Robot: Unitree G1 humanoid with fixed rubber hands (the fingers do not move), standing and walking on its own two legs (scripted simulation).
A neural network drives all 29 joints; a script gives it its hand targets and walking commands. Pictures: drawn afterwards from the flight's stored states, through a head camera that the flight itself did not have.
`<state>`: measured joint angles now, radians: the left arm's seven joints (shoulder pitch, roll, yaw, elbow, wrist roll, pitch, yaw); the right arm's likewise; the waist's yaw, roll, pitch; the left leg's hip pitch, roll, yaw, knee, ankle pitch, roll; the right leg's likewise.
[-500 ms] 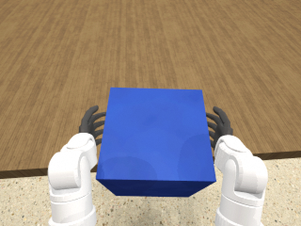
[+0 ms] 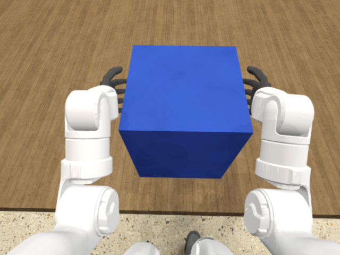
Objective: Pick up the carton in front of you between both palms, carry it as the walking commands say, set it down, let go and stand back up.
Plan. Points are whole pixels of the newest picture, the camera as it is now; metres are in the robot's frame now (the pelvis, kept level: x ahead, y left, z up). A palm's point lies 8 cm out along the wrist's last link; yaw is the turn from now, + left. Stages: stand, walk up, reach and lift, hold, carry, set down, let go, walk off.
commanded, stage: carry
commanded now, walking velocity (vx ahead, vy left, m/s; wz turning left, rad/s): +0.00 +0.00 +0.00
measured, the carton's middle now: (181, 119) +0.40 +0.01 +0.05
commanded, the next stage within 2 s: none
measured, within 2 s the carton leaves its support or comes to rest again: neither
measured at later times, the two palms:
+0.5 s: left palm (113, 55) +0.50 +0.17 +0.15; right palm (251, 60) +0.49 -0.13 +0.15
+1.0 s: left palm (109, 71) +0.47 +0.18 +0.13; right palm (245, 74) +0.47 -0.12 +0.13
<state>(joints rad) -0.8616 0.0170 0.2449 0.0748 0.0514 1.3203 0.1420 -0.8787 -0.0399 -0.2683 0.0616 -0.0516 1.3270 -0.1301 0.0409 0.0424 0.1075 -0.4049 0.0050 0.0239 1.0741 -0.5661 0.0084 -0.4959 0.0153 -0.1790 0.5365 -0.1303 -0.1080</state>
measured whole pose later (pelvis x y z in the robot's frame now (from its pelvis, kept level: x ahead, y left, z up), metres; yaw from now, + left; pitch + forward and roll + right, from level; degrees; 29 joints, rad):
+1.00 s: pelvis +0.12 +0.03 +0.01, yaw -1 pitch +3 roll +0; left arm -0.65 -0.01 0.20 0.13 0.07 1.22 0.12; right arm -0.65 0.02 -0.22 0.12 -0.08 1.20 -0.12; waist 0.01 0.01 -0.04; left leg -0.25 0.01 0.11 0.55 -0.36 0.04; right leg -0.28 -0.02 -0.14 0.56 -0.33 -0.03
